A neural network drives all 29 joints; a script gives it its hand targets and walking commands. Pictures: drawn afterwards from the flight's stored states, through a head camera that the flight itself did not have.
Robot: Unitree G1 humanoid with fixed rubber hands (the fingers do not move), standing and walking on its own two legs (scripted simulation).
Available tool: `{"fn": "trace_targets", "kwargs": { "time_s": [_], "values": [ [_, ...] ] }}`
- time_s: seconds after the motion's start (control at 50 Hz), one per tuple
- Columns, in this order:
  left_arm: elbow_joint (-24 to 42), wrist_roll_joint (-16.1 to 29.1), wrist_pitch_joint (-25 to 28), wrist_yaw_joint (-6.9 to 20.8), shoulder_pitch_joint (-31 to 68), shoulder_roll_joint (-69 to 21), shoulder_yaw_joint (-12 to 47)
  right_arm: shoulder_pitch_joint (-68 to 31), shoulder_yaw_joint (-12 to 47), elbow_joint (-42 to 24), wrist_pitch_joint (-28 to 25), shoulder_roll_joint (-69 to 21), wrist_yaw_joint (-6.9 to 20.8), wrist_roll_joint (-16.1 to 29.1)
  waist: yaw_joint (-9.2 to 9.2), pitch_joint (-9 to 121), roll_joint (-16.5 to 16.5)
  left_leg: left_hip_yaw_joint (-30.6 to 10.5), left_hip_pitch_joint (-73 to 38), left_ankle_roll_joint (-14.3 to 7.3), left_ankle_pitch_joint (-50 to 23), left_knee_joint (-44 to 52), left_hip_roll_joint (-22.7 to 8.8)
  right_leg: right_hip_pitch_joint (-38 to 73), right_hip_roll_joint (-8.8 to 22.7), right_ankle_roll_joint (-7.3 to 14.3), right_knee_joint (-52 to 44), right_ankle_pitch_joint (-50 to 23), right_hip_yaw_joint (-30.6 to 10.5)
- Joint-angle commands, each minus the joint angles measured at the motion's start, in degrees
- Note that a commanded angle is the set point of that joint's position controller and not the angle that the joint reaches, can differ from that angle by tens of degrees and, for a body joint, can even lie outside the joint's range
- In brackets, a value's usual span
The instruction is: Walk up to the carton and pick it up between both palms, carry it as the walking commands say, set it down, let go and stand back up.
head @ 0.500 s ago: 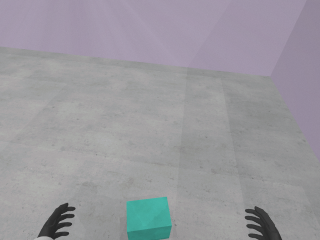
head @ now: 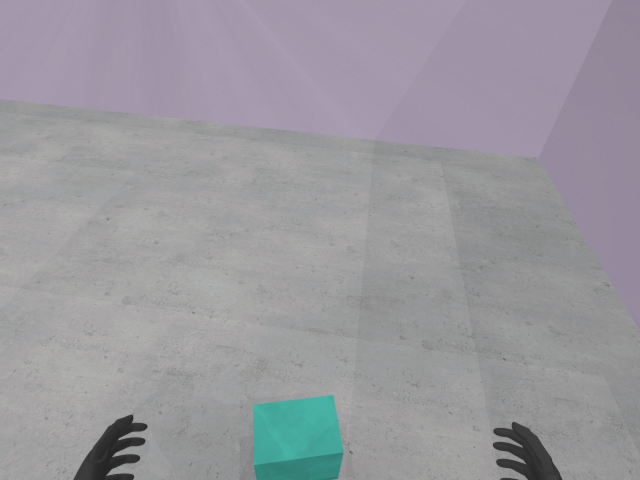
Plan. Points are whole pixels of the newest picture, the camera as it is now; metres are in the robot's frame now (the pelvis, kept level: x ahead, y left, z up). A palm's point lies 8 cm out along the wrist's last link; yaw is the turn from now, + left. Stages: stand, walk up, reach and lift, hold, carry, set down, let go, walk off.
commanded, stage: stand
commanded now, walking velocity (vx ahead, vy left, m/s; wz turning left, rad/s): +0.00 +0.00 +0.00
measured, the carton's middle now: (296, 442) +0.44 +0.06 -0.66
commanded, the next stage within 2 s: none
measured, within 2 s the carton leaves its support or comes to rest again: neither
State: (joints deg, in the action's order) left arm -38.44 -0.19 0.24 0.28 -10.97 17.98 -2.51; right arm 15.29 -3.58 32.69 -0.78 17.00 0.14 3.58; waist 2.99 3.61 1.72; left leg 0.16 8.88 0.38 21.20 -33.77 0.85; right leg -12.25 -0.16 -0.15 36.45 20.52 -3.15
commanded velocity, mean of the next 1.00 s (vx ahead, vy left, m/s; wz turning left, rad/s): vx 0.00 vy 0.00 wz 0.00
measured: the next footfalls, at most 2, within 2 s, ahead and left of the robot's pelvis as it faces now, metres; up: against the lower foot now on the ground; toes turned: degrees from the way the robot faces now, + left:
none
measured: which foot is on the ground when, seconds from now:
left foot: down 0.00-1.00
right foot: down 0.00-1.00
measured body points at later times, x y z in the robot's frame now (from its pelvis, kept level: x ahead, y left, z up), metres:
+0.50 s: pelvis -0.02 +0.00 +0.00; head -0.07 +0.00 +0.45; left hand +0.12 +0.29 -0.08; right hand +0.14 -0.28 -0.07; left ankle -0.03 +0.12 -0.73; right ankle -0.01 -0.12 -0.73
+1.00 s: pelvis -0.03 +0.00 +0.00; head -0.07 +0.00 +0.45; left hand +0.09 +0.29 -0.09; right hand +0.11 -0.28 -0.08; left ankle -0.03 +0.12 -0.73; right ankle -0.01 -0.12 -0.73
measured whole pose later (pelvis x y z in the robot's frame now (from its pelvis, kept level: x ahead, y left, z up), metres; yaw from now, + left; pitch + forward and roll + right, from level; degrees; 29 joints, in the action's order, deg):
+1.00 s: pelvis -0.03 +0.00 +0.00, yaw +0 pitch -6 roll +1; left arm -44.4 -0.2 0.9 0.3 -11.1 18.5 -2.5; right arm 14.6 -3.6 40.1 -1.5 17.0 0.1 3.6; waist 3.0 -0.9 1.7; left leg 0.2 8.9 0.4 18.7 -33.8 0.9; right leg -12.2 -0.2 -0.1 36.5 18.0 -3.1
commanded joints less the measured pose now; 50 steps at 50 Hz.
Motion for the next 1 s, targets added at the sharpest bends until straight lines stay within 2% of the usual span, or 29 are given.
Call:
{"fn": "trace_targets", "kwargs": {
  "time_s": [0.0, 0.02, 0.04, 0.06, 0.08, 0.1, 0.12, 0.14, 0.18, 0.24, 0.3, 0.32, 0.34, 0.36, 0.42, 0.5, 0.56, 0.58, 0.6, 0.62, 0.64, 0.7, 0.72, 0.74, 0.78, 0.8, 0.84, 0.9, 0.98],
  "values": [
    [2.2, -2.1, 2.3, -0.3, 2.3, 11.1, -3.1, -3.7, -2.7, -2.0, -2.4, 11.8, -1.1, -7.0, -2.10, -4.5, -0.3, -4.7, 4.6, -2.2, -18.4, 6.5, -4.4, -3.2, 4.2, 2.1, -10.4, -17.5, -3.3],
    [1.7, -2.0, 2.5, -0.5, 1.6, 11.1, -2.9, -3.2, -2.8, -1.5, -2.3, 11.1, -1.1, -6.8, -1.91, -3.7, 0.4, -4.9, 3.6, -2.5, -19.0, 5.8, -4.7, -3.5, 4.8, 2.4, -10.5, -16.9, -4.5],
    [1.8, -1.4, 2.5, -0.5, 2.1, 10.3, -2.6, -3.2, -3.0, -1.2, -2.4, 12.5, -1.2, -6.8, -2.47, -2.8, -2.4, -4.9, 2.6, -2.5, -18.3, 6.3, -4.8, -4.0, 5.0, 2.2, -10.6, -16.3, -4.8],
    [1.6, -1.9, 2.5, -0.6, 2.1, 11.2, -3.1, -4.3, -2.8, -1.4, -2.5, 11.2, -0.9, -6.7, -2.05, -4.2, -2.2, -5.3, 3.4, -2.4, -17.6, 6.7, -4.7, -4.1, 4.5, 2.3, -10.4, -16.0, -4.3],
    [1.5, -2.0, 2.5, -0.6, 2.5, 12.3, -3.4, -5.0, -3.0, -1.5, -2.3, 11.4, -0.9, -6.7, -2.06, -2.9, 1.0, -4.8, 3.1, -2.2, -17.3, 6.2, -4.5, -3.9, 4.2, 2.5, -10.8, -15.0, -4.2],
    [1.8, -2.0, 2.7, -0.6, 2.6, 10.7, -3.0, -5.4, -3.1, -1.7, -2.5, 12.2, -1.0, -6.9, -2.10, -4.5, -1.6, -6.0, 4.1, -2.3, -16.2, 6.6, -4.8, -4.3, 4.2, 2.0, -10.9, -13.7, -4.5],
    [1.4, -1.8, 2.6, -0.5, 2.1, 11.0, -3.3, -5.2, -2.9, -0.7, -2.4, 11.8, -1.1, -7.1, -1.59, -4.8, -0.9, -5.3, 4.2, -2.6, -15.3, 7.1, -4.8, -4.3, 4.0, 1.9, -11.1, -13.6, -3.8],
    [0.8, -1.7, 2.5, -0.4, 1.7, 10.7, -2.7, -3.9, -2.9, -0.6, -2.5, 12.3, -1.3, -6.9, -2.38, -5.9, -2.1, -5.5, 4.7, -2.6, -15.3, 7.4, -4.9, -4.6, 4.5, 2.4, -11.3, -14.0, -4.6],
    [0.7, -1.7, 2.9, -0.3, 1.3, 10.7, -2.9, -4.3, -2.5, -0.1, -2.8, 11.8, -1.1, -7.0, -1.87, -4.7, -2.9, -5.5, 4.3, -2.5, -14.7, 7.0, -4.9, -3.7, 4.4, 2.3, -11.1, -13.2, -5.0],
    [0.7, -1.8, 2.8, 0.0, 2.8, 10.5, -2.7, -4.9, -2.4, 0.4, -2.7, 12.0, -1.0, -6.6, -2.35, -6.4, -0.7, -6.7, 5.5, -3.0, -13.2, 7.8, -5.3, -5.2, 4.0, 2.5, -11.2, -11.5, -4.2],
    [0.8, -1.6, 2.8, -0.2, 3.0, 10.6, -2.8, -5.1, -2.7, 0.2, -2.7, 12.8, -1.0, -6.7, -2.57, -5.8, -3.5, -6.2, 5.4, -2.9, -14.2, 8.1, -5.1, -3.9, 4.5, 2.0, -11.0, -15.2, -5.0],
    [0.2, -1.7, 3.0, -0.3, 2.7, 11.4, -2.8, -5.0, -2.8, 0.2, -2.8, 11.7, -0.8, -6.8, -2.49, -3.5, -0.7, -5.5, 3.4, -2.4, -13.7, 7.7, -5.0, -3.5, 4.1, 2.0, -10.9, -13.2, -4.2],
    [0.1, -1.8, 3.1, -0.4, 3.2, 11.3, -3.2, -5.4, -2.7, 0.5, -2.8, 11.8, -0.9, -6.7, -2.02, -5.2, -0.2, -6.0, 4.5, -2.7, -14.8, 7.7, -4.7, -3.9, 3.9, 2.3, -10.9, -13.7, -4.5],
    [-0.6, -1.9, 2.8, -0.6, 2.2, 11.2, -2.8, -5.0, -2.6, 1.1, -2.9, 11.8, -0.9, -6.7, -1.95, -7.8, -1.5, -6.6, 5.3, -3.1, -14.7, 7.8, -4.9, -5.0, 4.6, 2.9, -11.4, -13.9, -5.7],
    [0.2, -1.6, 2.9, -0.2, 3.2, 11.5, -2.8, -5.2, -2.4, 1.5, -2.6, 11.5, -0.7, -6.3, -2.17, -7.2, -0.3, -6.2, 4.8, -3.0, -12.1, 7.3, -4.7, -6.3, 4.9, 2.7, -12.8, -7.6, -6.1],
    [-1.2, -1.4, 2.8, -0.2, 2.8, 11.4, -2.6, -5.9, -2.6, 2.2, -2.7, 12.6, -0.7, -6.5, -2.47, -8.1, -0.9, -6.7, 4.8, -3.1, -8.2, 8.2, -4.7, -7.5, 4.9, 3.0, -13.5, -5.1, -7.2],
    [-2.2, -1.5, 2.9, -0.1, 3.4, 12.1, -2.6, -6.0, -2.3, 3.1, -2.8, 12.2, -0.5, -6.5, -2.72, -9.3, -3.1, -8.7, 7.0, -3.9, -6.5, 10.0, -6.0, -6.1, 4.6, 2.9, -12.5, -5.3, -6.4],
    [-1.6, -1.5, 3.0, 0.1, 2.1, 11.6, -2.6, -5.3, -2.4, 3.0, -2.7, 12.9, -0.6, -6.4, -2.15, -7.8, -1.2, -8.2, 6.7, -3.3, -5.0, 9.8, -5.7, -5.0, 4.2, 2.6, -12.6, -3.9, -5.4],
    [-1.7, -2.2, 3.2, -0.1, 3.1, 11.8, -2.8, -6.0, -2.4, 3.4, -2.7, 12.7, -0.5, -6.8, -2.06, -9.5, -1.7, -7.3, 7.7, -3.0, -5.4, 9.5, -5.1, -5.4, 4.5, 2.6, -13.2, -3.2, -5.8],
    [-1.7, -1.7, 2.9, 0.0, 3.4, 12.3, -2.6, -4.9, -2.3, 3.2, -2.6, 12.3, -0.4, -6.4, -2.39, -9.1, 0.6, -7.3, 6.5, -3.2, -6.1, 9.2, -4.9, -6.2, 5.1, 3.0, -14.1, -2.6, -7.0],
    [-1.8, -1.7, 2.8, 0.0, 4.1, 12.0, -2.5, -5.8, -2.1, 3.5, -2.9, 12.3, -0.4, -6.6, -2.49, -9.2, 0.3, -7.4, 5.9, -3.2, -5.9, 9.0, -4.9, -7.2, 5.5, 3.0, -14.4, -2.4, -7.4],
    [-2.8, -1.6, 2.7, -0.2, 4.2, 12.0, -2.5, -5.1, -2.1, 4.5, -2.7, 12.5, -0.3, -6.2, -3.25, -8.3, -2.0, -6.9, 5.1, -3.1, -8.4, 9.5, -5.1, -5.5, 5.2, 2.7, -12.9, -6.4, -6.2],
    [-2.8, -1.1, 2.7, -0.1, 3.3, 11.2, -2.3, -5.5, -2.4, 4.7, -2.8, 13.4, -0.4, -6.4, -2.38, -7.3, -2.2, -7.7, 5.1, -3.1, -8.1, 9.6, -5.6, -4.6, 4.8, 2.4, -13.1, -5.1, -5.8],
    [-3.0, -1.3, 3.0, 0.1, 2.9, 11.5, -2.2, -5.7, -2.2, 4.6, -2.8, 12.4, -0.7, -6.4, -2.68, -8.7, -2.7, -8.6, 5.9, -3.6, -8.7, 9.1, -5.6, -4.6, 5.0, 2.8, -13.2, -6.2, -6.1],
    [-3.3, -1.3, 3.2, 0.1, 3.5, 12.1, -2.3, -5.4, -2.1, 4.5, -2.7, 12.2, -0.6, -6.0, -2.68, -8.1, -0.1, -7.4, 5.1, -3.3, -11.0, 9.0, -5.4, -4.2, 5.5, 3.0, -12.8, -8.4, -6.7],
    [-3.6, -1.3, 3.0, 0.0, 3.8, 11.8, -2.3, -5.5, -1.6, 5.4, -2.9, 12.2, -0.7, -6.1, -2.42, -7.8, -1.9, -7.6, 5.4, -3.2, -10.6, 9.0, -5.4, -3.6, 5.4, 2.9, -12.5, -9.1, -6.4],
    [-4.1, -1.5, 2.8, -0.3, 4.7, 12.5, -2.2, -6.5, -2.0, 5.6, -2.8, 12.6, -0.5, -5.9, -2.26, -7.2, 0.0, -7.5, 4.4, -3.3, -13.3, 8.4, -5.3, -3.5, 5.5, 3.2, -12.8, -11.1, -6.1],
    [-4.2, -1.0, 2.8, -0.3, 3.6, 12.1, -2.7, -6.0, -2.0, 5.4, -2.6, 12.9, -0.7, -5.8, -2.67, -6.3, -2.5, -6.7, 3.7, -3.4, -12.3, 8.0, -5.1, -3.3, 5.2, 2.7, -12.7, -10.8, -5.7],
    [-3.8, -0.9, 3.1, 0.1, 4.2, 11.7, -2.2, -6.4, -1.6, 6.3, -2.5, 13.7, -0.7, -5.8, -2.11, -8.5, -0.3, -7.2, 4.3, -3.9, -11.9, 9.0, -5.8, -4.5, 5.5, 2.9, -13.3, -10.9, -5.9]
  ]
}}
